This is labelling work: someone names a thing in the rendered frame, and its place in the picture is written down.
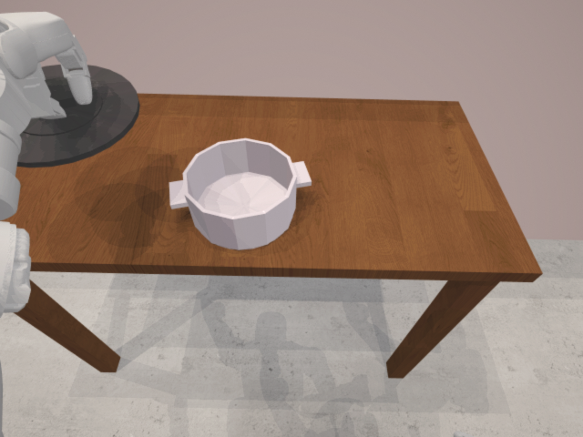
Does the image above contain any lid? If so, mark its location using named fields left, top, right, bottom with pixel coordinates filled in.
left=17, top=65, right=140, bottom=168

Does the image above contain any table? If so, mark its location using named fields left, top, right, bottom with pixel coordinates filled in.
left=0, top=94, right=543, bottom=379

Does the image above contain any left robot forearm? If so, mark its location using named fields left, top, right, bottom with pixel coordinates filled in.
left=0, top=17, right=38, bottom=220

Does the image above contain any robot left hand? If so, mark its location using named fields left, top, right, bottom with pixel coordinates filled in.
left=0, top=12, right=92, bottom=119

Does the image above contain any pot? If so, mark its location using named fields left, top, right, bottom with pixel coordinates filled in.
left=169, top=138, right=312, bottom=250

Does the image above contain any knob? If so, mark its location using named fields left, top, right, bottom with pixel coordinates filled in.
left=45, top=76, right=77, bottom=109

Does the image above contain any robot left upper arm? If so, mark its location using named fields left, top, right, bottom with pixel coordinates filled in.
left=0, top=221, right=31, bottom=437

